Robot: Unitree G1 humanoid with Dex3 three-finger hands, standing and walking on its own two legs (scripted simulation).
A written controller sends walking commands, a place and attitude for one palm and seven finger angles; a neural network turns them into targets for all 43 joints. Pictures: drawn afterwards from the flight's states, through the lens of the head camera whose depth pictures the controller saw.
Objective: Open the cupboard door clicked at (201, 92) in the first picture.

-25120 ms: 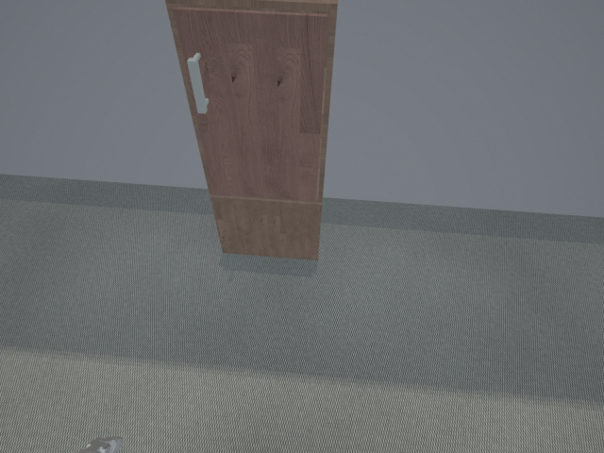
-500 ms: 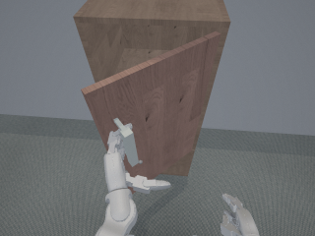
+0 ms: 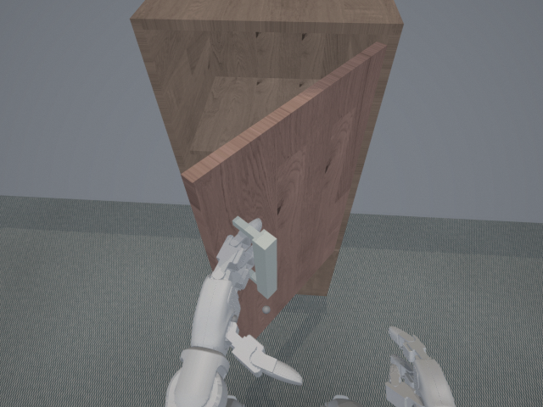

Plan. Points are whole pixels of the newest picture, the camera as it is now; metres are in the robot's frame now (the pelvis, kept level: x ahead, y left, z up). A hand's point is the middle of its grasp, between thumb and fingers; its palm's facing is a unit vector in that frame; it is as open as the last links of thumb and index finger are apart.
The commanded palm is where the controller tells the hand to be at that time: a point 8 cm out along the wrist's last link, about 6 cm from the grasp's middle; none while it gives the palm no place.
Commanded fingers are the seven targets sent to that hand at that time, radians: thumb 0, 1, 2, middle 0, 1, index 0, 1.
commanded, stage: slide the hand sideways off the handle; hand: left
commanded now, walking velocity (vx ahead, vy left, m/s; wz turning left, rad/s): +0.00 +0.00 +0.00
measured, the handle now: (255, 259) +0.30 +0.04 +0.07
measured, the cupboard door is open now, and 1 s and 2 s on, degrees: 52 49 49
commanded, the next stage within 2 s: draw the hand back to the body in 0.84 s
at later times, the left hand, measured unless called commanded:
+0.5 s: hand (223, 340) +0.20 +0.07 +0.07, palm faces -0.06 -1.00 -0.02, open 16.1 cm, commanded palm +0.17 +0.13 +0.07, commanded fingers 0.00 -0.50 0.30 -0.15 -0.30 -0.15 -0.30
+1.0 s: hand (189, 359) +0.18 +0.11 +0.07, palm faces -0.07 -1.00 +0.00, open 16.3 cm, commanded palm +0.15 +0.17 +0.08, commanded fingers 0.00 -0.50 0.30 -0.15 -0.30 -0.15 -0.30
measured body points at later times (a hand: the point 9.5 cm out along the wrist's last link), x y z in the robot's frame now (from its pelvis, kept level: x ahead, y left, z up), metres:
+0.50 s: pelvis +0.01 -0.02 -0.01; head +0.04 -0.02 +0.44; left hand +0.19 +0.12 +0.08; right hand +0.20 -0.23 -0.07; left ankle +0.01 +0.11 -0.68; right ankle +0.03 -0.13 -0.68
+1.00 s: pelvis +0.01 -0.01 -0.02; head +0.05 -0.01 +0.43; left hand +0.17 +0.16 +0.08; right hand +0.20 -0.22 -0.08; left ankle +0.01 +0.11 -0.68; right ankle +0.03 -0.13 -0.68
